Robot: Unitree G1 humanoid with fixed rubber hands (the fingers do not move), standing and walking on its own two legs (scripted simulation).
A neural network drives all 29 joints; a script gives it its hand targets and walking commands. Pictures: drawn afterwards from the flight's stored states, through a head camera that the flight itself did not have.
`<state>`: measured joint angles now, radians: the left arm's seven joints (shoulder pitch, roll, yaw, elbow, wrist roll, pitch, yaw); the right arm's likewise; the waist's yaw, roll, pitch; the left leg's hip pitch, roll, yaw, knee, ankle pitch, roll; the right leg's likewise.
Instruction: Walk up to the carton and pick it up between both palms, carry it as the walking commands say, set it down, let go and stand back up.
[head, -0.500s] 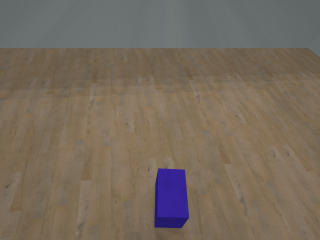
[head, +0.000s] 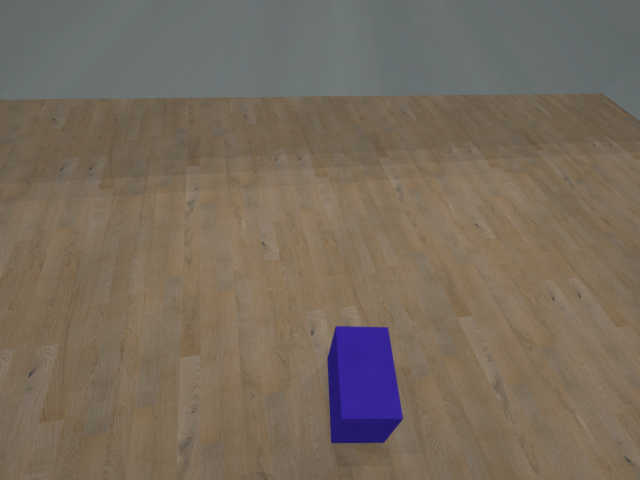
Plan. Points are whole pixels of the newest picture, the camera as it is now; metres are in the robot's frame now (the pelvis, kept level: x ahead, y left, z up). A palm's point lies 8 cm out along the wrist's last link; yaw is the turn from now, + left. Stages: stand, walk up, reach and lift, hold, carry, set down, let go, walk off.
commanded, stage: walk up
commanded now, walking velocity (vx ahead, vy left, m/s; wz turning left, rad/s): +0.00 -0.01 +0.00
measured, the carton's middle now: (359, 384) +0.50 -0.16 -0.65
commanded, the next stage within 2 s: none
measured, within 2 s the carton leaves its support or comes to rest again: neither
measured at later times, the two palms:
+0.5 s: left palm out of the picture +0.03 +0.35 -0.13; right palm out of the picture +0.04 -0.15 -0.08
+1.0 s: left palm out of the picture +0.03 +0.43 -0.13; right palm out of the picture +0.05 -0.13 -0.07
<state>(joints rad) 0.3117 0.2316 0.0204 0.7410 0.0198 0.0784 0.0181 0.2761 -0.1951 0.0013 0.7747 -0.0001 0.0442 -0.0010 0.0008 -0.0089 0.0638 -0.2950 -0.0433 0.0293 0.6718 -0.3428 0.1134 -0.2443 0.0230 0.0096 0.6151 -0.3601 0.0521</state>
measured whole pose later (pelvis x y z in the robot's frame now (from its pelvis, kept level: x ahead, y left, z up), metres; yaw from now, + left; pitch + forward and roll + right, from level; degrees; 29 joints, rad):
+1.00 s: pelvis +0.00 +0.16 +0.01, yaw -1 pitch +2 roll -4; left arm 0.37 0.33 0.04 0.76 0.00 0.05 0.00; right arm 0.30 -0.28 -0.01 0.77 0.00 0.05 -0.04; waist 0.01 -0.05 0.06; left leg -0.46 -0.05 0.05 0.95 -0.44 -0.13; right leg -0.25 -0.05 0.01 0.54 -0.16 0.00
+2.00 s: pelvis +0.06 +0.16 +0.00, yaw -3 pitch +2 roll +0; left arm 0.30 0.23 0.04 0.76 0.00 0.02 0.01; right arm 0.28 -0.18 -0.01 0.77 0.00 0.03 -0.02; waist 0.01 -0.02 0.02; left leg -0.24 -0.04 0.01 0.60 -0.39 0.04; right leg -0.21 -0.01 0.01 0.64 -0.40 0.00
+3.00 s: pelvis +0.00 +0.03 +0.00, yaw -6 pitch +4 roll +1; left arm 0.29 0.25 0.04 0.76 0.01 0.09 -0.06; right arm 0.31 -0.27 -0.01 0.77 0.00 0.03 -0.07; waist 0.01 -0.02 0.07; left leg -0.33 0.16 -0.01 0.54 -0.29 -0.12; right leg -0.36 -0.09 0.01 0.61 -0.32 0.05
